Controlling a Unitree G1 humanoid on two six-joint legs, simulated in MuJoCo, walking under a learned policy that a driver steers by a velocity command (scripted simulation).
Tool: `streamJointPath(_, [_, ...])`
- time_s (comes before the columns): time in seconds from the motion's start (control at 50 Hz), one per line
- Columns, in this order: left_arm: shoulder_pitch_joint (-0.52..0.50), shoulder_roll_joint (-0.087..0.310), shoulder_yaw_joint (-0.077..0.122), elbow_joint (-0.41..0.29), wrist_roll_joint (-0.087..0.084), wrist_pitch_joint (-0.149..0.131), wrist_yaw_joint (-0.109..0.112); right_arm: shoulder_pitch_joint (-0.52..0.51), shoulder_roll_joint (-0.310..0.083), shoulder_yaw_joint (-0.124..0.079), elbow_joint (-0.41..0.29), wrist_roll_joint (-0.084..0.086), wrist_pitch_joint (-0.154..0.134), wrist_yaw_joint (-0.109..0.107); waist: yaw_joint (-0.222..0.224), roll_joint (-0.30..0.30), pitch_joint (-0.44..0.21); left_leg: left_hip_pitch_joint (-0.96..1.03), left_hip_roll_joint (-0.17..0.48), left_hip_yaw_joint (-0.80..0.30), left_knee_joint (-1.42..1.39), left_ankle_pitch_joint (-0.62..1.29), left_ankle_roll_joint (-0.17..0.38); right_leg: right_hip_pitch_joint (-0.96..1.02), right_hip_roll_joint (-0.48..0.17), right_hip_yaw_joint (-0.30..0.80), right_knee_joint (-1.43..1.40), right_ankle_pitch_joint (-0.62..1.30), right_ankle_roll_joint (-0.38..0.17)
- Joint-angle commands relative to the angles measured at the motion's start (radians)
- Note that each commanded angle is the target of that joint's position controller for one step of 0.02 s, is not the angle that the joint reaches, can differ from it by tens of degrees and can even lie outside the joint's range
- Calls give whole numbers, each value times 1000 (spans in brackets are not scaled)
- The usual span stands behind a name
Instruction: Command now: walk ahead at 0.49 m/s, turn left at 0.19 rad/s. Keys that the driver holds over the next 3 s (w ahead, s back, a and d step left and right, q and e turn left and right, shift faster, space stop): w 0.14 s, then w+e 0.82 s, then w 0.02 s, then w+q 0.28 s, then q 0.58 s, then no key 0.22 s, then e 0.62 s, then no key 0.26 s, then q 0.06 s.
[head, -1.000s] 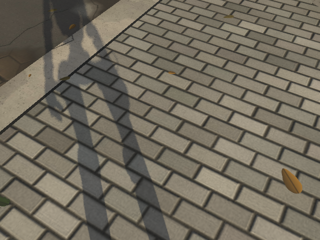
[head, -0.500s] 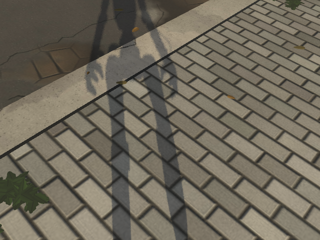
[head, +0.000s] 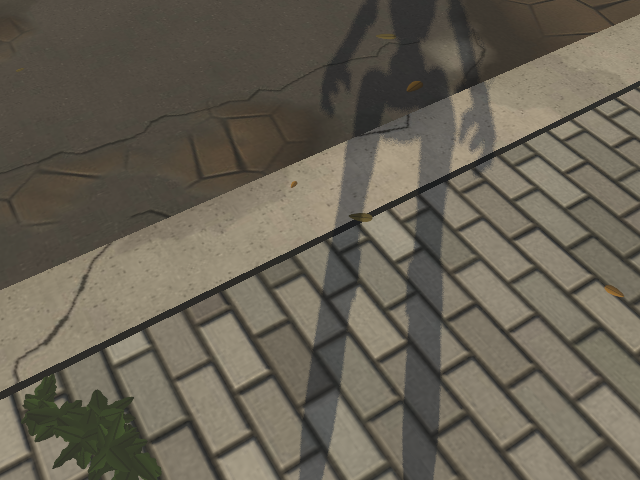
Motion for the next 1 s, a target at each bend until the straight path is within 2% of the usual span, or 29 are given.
streamJointPath(0.02, [16, 67, 7, -30, 4, -10, -5, 29, -50, -15, -67, -6, -9, -1, -22, -92, -41, -174, 121, -12, -38, 66, -2, 137, -272, 316, -265, 16, -188])
streamJointPath(0.08, [67, 120, 19, -2, -4, -11, 2, -55, -38, -5, -108, -19, -7, -5, -9, -82, -4, -235, 146, 20, -191, 151, -30, 116, -277, 241, -306, 106, -208])
streamJointPath(0.12, [95, 136, 21, 7, -10, -2, 9, -134, -34, 1, -134, -22, -11, -2, 13, -76, 2, -245, 144, 35, -331, 264, -39, 132, -262, 194, -310, 134, -192])
streamJointPath(0.18, [155, 145, 18, 27, -25, 11, 13, -253, -28, 8, -166, -16, -20, 7, 53, -82, 20, -168, 99, 73, -529, 390, -52, 119, -225, 141, -288, 145, -156])
streamJointPath(0.24, [217, 157, 18, 48, -33, 26, 16, -336, -44, 6, -198, -3, -30, 20, 75, -96, 34, -128, 67, 71, -631, 393, -59, 166, -254, 183, -244, 100, -148])
streamJointPath(0.3, [211, 175, 24, 48, -33, 43, 25, -320, -92, -10, -208, -1, -45, 31, 33, -116, 18, -40, 46, 59, -718, 309, -37, 227, -292, 246, -164, 85, -120])
streamJointPath(0.32, [196, 177, 24, 44, -31, 49, 27, -258, -112, -22, -192, -3, -49, 29, -10, -119, -11, 57, 32, 73, -747, 280, -24, 221, -275, 241, -96, 144, -103])
streamJointPath(0.34, [190, 154, 16, 36, -23, 50, 27, -124, -158, -45, -156, -8, -52, 21, -71, -103, -93, 251, 44, 66, -757, 267, 5, 175, -219, 204, 60, 221, -74])
streamJointPath(0.36, [168, 90, -7, -1, -2, 46, 25, 64, -238, -69, -132, -25, -52, 9, -149, 2, -251, 535, 233, -113, -736, 264, 72, -1, -140, 140, 375, 45, -32])
streamJointPath(0.38, [304, -28, -38, -16, -22, 27, 25, 130, -306, -85, -108, -34, -36, 14, -94, 297, -378, 825, 454, -516, -827, 116, 207, -357, -14, 62, 700, -415, 19])
streamJointPath(0.4, [288, 82, -13, 0, -46, 20, 27, 126, -201, -61, -114, -33, -36, 17, -113, 213, -344, 767, 438, -597, -890, 10, 200, -450, -62, 169, 852, -436, 17])
streamJointPath(0.42, [205, 138, 7, -21, -56, 21, 29, 57, -148, -44, -123, -24, -39, 16, -102, 139, -216, 648, 408, -437, -899, 50, 159, -490, -101, 169, 882, -342, 9])
streamJointPath(0.44, [162, 128, 10, -28, -47, 28, 34, -21, -119, -33, -130, -23, -41, 20, -71, 74, -153, 522, 363, -312, -926, 138, 136, -451, -142, 149, 859, -258, 16])
streamJointPath(0.46, [138, 115, 16, -34, -34, 37, 35, -73, -89, -26, -128, -23, -41, 23, -46, 64, -96, 427, 321, -219, -964, 194, 123, -423, -167, 146, 813, -202, 21])
streamJointPath(0.5, [148, 74, 18, -43, -36, 64, 27, -111, -74, -26, -114, -31, -48, 24, -6, 87, -53, 317, 278, -91, -1027, 270, 112, -347, -195, 135, 773, -139, 27])
streamJointPath(0.52, [143, 57, 17, -51, -36, 74, 24, -111, -80, -30, -105, -31, -53, 22, 3, 75, -41, 298, 275, -45, -1043, 324, 119, -347, -197, 131, 766, -119, 30])
streamJointPath(0.58, [91, 46, 20, -89, -28, 89, 20, -87, -110, -44, -75, -34, -56, 10, 7, 31, -10, 303, 285, 52, -1066, 423, 132, -410, -200, 145, 687, -29, 41])
streamJointPath(0.68, [-66, 33, 11, -151, -22, 83, -9, -60, -155, -56, -49, -30, -40, -6, -37, 14, 34, 334, 272, 193, -1081, 415, 107, -397, -187, 82, 415, 169, 34])
streamJointPath(0.74, [-167, 31, 7, -200, -23, 82, -28, -13, -177, -63, -29, -18, -25, -9, -71, 6, 66, 407, 294, 236, -1063, 414, 96, -409, -178, 35, 320, 154, 15])
streamJointPath(0.8, [-214, 46, 11, -243, -26, 84, -43, 6, -198, -71, -15, -4, -4, -9, -70, 19, 73, 495, 316, 271, -995, 526, 73, -394, -154, -14, 265, 41, -21])
streamJointPath(0.84, [-167, 77, 28, -252, -24, 89, -45, -12, -230, -78, -22, 2, 9, -13, -23, 57, 16, 514, 313, 304, -862, 857, 51, -265, -88, -77, 257, -62, -60])
streamJointPath(0.86, [-71, 108, 47, -234, -27, 91, -43, -24, -242, -81, -26, 4, 18, -16, 35, 67, -43, 502, 299, 323, -718, 1006, 38, -134, -39, -106, 240, -91, -86])
streamJointPath(0.88, [97, 163, 81, -189, -29, 93, -33, -36, -237, -77, -33, 7, 23, -19, 124, 45, -130, 415, 257, 348, -498, 1005, 7, 110, 11, -109, 169, -31, -123])
streamJointPath(0.9, [245, 264, 118, -157, -28, 103, -8, -19, -191, -58, -58, -19, 15, -21, 171, -91, -219, 138, 206, 347, -166, 621, -45, 420, -135, 139, 138, -12, -186])
streamJointPath(0.92, [191, 357, 121, -176, -28, 90, -8, 69, -45, -13, -117, -40, -20, -3, 32, -308, -325, -282, -4, 186, 148, -246, -94, 702, -372, 731, 0, -196, -375])
streamJointPath(0.94, [231, 261, 95, -191, -22, 77, -14, -67, -141, -28, -133, 3, -61, 9, 123, -172, -375, -384, 10, 2, 223, -229, -71, 708, -402, 839, -130, -250, -361])
streamJointPath(0.96, [191, 209, 79, -181, -16, 64, -17, -140, -168, -37, -159, 30, -75, 13, 111, -135, -228, -449, 52, 12, 186, -125, -45, 605, -376, 686, -131, -151, -311])
streamJointPath(0.98, [120, 166, 66, -191, -22, 60, -16, -128, -155, -33, -143, 14, -78, 5, 59, -51, -161, -390, 103, 14, 100, -32, -36, 450, -333, 545, -122, -43, -270])
streamJointPath(1.0, [45, 117, 50, -204, -16, 60, -13, -103, -157, -39, -117, -7, -69, -1, 15, -40, -117, -308, 142, 24, 22, 23, -41, 314, -295, 423, -129, 72, -237])
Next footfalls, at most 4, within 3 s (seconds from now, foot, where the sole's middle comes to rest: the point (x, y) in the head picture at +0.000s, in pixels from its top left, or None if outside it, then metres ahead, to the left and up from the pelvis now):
0.36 left None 0.36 0.16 -0.77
0.90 right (413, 432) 0.58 -0.16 -0.77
1.44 left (379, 288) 0.95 -0.11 -0.77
1.90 right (468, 297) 0.92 -0.32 -0.77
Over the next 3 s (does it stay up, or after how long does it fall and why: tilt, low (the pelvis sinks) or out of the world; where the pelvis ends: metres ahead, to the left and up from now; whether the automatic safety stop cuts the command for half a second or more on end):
stays up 0.83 -0.24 0.00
